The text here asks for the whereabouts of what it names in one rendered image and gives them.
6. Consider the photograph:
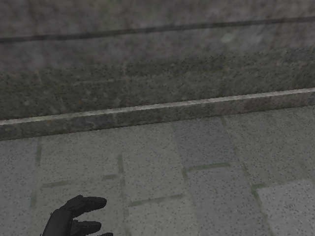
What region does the robot left hand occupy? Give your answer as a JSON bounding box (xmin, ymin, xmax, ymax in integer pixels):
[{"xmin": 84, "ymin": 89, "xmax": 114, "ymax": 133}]
[{"xmin": 39, "ymin": 195, "xmax": 113, "ymax": 236}]

